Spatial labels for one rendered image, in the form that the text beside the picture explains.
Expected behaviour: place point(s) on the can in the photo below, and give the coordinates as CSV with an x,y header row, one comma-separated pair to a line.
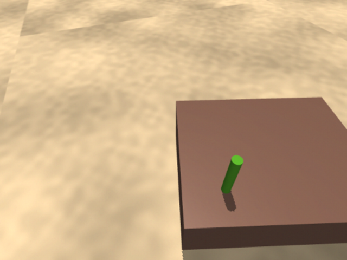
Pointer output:
x,y
232,172

